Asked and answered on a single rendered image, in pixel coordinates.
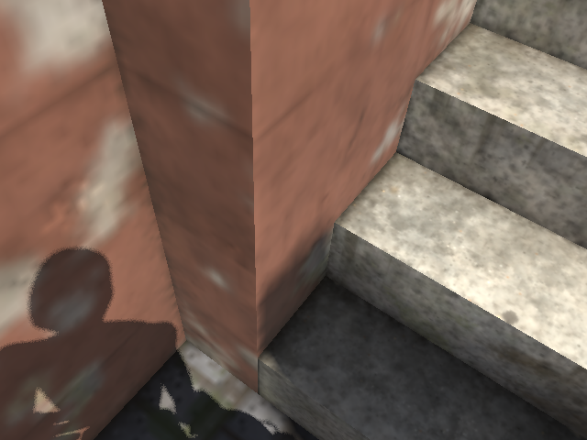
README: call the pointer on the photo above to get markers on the stairs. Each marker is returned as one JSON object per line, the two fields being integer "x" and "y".
{"x": 454, "y": 305}

